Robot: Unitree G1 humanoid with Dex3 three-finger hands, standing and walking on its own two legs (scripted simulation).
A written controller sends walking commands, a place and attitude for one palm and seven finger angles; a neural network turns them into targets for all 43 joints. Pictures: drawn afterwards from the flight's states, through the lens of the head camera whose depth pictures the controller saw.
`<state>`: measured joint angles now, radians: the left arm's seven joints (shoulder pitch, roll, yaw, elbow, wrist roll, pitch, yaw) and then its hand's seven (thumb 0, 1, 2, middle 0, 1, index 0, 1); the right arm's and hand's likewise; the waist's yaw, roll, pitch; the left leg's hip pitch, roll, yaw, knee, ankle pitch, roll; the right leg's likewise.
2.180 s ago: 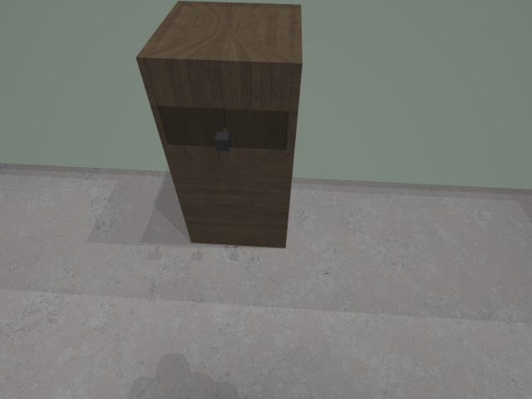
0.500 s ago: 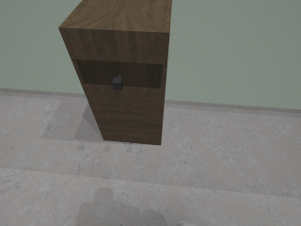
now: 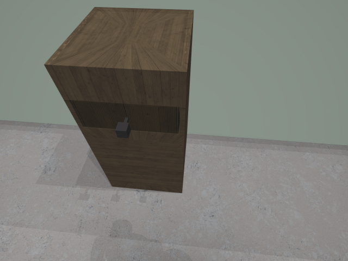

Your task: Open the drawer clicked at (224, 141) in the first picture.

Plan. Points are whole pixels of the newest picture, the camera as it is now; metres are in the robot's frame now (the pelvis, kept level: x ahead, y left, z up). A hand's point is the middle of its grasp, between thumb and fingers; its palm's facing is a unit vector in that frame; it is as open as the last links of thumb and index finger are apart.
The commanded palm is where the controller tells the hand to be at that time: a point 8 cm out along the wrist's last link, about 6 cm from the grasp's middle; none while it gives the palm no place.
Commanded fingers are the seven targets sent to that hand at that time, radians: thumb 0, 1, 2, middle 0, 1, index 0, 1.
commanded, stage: come to a stop and stand still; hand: left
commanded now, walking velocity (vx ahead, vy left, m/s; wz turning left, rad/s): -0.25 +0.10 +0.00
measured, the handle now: (124, 125) +0.56 +0.23 -0.11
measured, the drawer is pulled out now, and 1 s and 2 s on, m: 0.00 0.00 0.00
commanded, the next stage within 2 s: look again from close up in 0.98 s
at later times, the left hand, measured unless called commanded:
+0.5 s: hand out of the picture +0.09 +0.20 -0.16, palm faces +0.06 -0.97 -0.25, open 7.4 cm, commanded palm none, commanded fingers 0.00 0.90 0.90 -0.20 -0.30 -0.20 -0.30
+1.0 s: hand out of the picture +0.01 +0.14 -0.16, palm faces +0.03 -0.98 -0.22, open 7.3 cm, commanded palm none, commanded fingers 0.00 0.90 0.90 -0.20 -0.30 -0.20 -0.30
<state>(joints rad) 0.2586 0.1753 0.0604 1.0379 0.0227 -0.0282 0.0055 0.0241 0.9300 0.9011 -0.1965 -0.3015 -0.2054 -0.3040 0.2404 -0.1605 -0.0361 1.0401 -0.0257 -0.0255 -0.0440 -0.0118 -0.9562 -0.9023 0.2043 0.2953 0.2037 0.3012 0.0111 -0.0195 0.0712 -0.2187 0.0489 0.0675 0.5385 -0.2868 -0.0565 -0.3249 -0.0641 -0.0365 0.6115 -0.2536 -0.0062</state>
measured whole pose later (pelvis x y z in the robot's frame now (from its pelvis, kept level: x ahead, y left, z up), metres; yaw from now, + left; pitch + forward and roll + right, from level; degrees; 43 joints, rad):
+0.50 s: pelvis +0.01 +0.00 +0.01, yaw +1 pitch +0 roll +0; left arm 0.12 0.19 0.07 1.03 0.01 0.05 0.03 0.01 0.90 0.90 -0.20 -0.30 -0.20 -0.30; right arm 0.21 -0.16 -0.03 1.03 -0.04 0.03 -0.04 0.00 -0.91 -0.90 0.20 0.29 0.20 0.30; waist -0.01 0.01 0.11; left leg -0.22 0.04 0.09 0.47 -0.23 0.00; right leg -0.32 0.00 -0.01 0.87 -0.51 -0.01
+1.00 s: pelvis -0.01 -0.04 +0.02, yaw +0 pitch -2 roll +0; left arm 0.24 0.15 0.02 1.13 0.01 0.01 0.03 0.01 0.92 0.90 -0.20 -0.30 -0.21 -0.30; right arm 0.28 -0.16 -0.02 1.14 -0.02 0.02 -0.04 0.00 -0.91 -0.90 0.20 0.29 0.20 0.30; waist -0.03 0.02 0.06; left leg -0.18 0.07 0.04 0.39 -0.17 -0.05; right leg -0.11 0.05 -0.03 0.41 -0.26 -0.06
